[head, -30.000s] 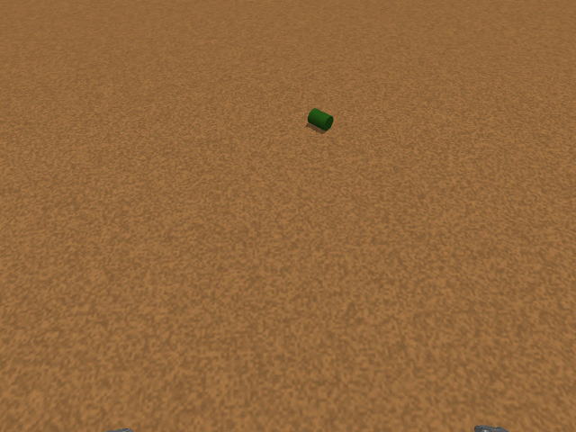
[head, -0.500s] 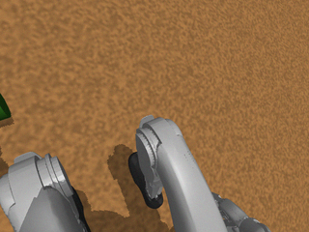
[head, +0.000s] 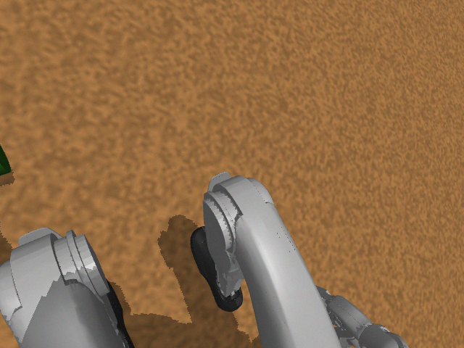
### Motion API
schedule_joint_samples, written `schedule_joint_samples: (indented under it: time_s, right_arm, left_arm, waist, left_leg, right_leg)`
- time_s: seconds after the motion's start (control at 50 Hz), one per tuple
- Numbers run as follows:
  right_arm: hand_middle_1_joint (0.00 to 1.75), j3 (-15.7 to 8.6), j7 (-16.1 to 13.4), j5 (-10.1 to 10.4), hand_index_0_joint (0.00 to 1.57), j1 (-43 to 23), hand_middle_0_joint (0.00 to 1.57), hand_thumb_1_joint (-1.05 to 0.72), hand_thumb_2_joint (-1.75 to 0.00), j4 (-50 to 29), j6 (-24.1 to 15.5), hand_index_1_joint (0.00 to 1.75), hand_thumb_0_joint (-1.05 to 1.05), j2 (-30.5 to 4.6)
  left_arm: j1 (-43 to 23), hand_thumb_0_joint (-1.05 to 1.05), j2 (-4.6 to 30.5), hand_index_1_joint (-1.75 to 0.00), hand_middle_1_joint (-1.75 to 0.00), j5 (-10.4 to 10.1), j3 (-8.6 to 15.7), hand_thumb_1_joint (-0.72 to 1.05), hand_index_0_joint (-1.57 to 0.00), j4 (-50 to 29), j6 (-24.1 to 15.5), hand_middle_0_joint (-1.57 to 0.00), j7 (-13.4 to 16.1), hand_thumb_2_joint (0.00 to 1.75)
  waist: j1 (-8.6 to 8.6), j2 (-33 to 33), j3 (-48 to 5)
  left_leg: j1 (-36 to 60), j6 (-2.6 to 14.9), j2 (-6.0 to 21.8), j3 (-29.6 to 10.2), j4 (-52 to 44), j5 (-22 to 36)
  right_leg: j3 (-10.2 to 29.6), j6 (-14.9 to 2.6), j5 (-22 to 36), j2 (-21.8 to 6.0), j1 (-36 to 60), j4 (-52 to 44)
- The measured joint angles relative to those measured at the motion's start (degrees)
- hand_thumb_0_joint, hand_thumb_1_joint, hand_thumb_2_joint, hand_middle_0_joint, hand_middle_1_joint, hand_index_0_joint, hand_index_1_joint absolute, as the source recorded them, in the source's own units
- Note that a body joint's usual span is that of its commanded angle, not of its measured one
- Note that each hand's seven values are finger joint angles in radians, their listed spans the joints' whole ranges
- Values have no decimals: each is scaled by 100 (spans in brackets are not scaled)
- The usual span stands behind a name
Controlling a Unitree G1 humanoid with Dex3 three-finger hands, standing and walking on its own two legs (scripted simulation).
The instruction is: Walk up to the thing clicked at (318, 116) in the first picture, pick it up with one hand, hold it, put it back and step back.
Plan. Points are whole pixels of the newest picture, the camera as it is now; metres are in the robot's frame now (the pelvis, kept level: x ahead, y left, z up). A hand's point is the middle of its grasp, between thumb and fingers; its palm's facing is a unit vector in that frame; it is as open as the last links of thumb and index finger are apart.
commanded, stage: open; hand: left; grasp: from above
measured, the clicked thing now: out of the picture +0.45 +0.32 -0.26
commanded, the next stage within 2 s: withdraw in 0.22 s
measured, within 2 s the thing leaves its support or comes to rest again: neither
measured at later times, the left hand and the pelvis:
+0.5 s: hand out of the picture +0.45 +0.33 -0.21, palm faces -0.39 -0.13 -0.91, open 13.9 cm; pelvis +0.00 +0.00 +0.00, yaw +0 degrees
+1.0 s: hand out of the picture +0.43 +0.33 -0.03, palm faces -0.47 -0.10 -0.88, open 14.0 cm; pelvis -0.01 -0.01 +0.08, yaw +7 degrees
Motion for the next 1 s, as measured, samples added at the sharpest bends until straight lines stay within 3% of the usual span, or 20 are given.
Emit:
schedule_joint_samples:
  time_s: [0.14,0.18,0.28,0.38,0.44,0.6,0.68,0.82,0.92,1.0]
  right_arm:
    - [30,-35,7,5,20,-7,20,-89,-90,-27,40,30,0,10]
    - [30,-42,13,8,20,-3,20,-89,-90,-42,41,30,0,0]
    - [30,-54,-4,27,20,-13,20,-89,-90,-28,78,30,0,4]
    - [30,-48,-27,35,20,-4,20,-89,-90,-52,136,30,0,4]
    - [30,-59,-21,28,20,-1,20,-89,-89,-62,135,30,0,7]
    - [30,-384,51,188,20,195,20,-90,-90,90,276,30,0,109]
    - [30,-652,27,425,20,219,20,-90,-90,175,523,30,0,192]
    - [30,-1029,-205,767,20,100,20,-91,-90,99,966,30,0,278]
    - [30,-1048,-483,880,20,70,20,-91,-90,-132,1178,30,0,246]
    - [30,-990,-702,927,20,131,20,-90,-90,-257,1273,30,0,171]
  left_arm:
    - [65,0,10,-89,-85,11,157,-41,-20,-71,46,-23,-55,95]
    - [55,0,7,-92,-88,-28,66,-43,-17,-96,69,-21,-111,96]
    - [117,0,-20,-97,-95,-39,159,-46,-13,-219,23,-15,-133,100]
    - [123,0,-36,-101,-99,-57,101,-47,-10,-233,3,-11,-171,101]
    - [189,0,-39,-101,-100,-20,256,-48,-9,-325,-21,-10,-151,100]
    - [629,0,-554,-100,-100,-148,247,-50,-9,-1487,238,-8,-326,99]
    - [839,0,-901,-100,-100,-342,59,-51,-9,-2083,537,-8,-663,99]
    - [709,0,-1294,-101,-100,-771,-522,-52,-8,-2653,904,-9,-1718,101]
    - [411,0,-1381,-101,-100,-921,-799,-52,-8,-2432,832,-9,-2353,101]
    - [303,0,-1401,-101,-100,-844,-897,-51,-8,-2359,593,-9,-2598,101]
  waist:
    - [-22,24,-35]
    - [-15,25,-20]
    - [16,43,-20]
    - [35,53,-19]
    - [40,53,-14]
    - [306,272,-449]
    - [516,502,-860]
    - [862,767,-1263]
    - [905,798,-1343]
    - [874,733,-1309]
  left_leg:
    - [-10,-5,-17,4,-17,-11]
    - [-13,-1,-18,13,-17,-9]
    - [-15,-4,-14,14,-29,-10]
    - [-14,-2,-15,20,-40,-5]
    - [-3,-8,-17,16,-39,-2]
    - [-43,-42,-39,111,-165,-3]
    - [17,-22,-32,275,-402,-5]
    - [518,18,-29,604,-1093,103]
    - [891,23,-30,715,-1553,232]
    - [1024,7,-48,741,-1769,341]
  right_leg:
    - [0,-8,-29,-18,0,-9]
    - [7,-6,-30,-19,-4,-4]
    - [8,-8,-27,-16,-10,-17]
    - [12,-7,-25,-18,-10,-24]
    - [9,-9,-20,-19,-1,-22]
    - [77,-67,-73,-71,-71,-60]
    - [202,-82,-127,-112,-54,-193]
    - [457,-110,-118,-193,348,-678]
    - [537,-146,-17,-224,667,-1056]
    - [553,-172,71,-247,784,-1235]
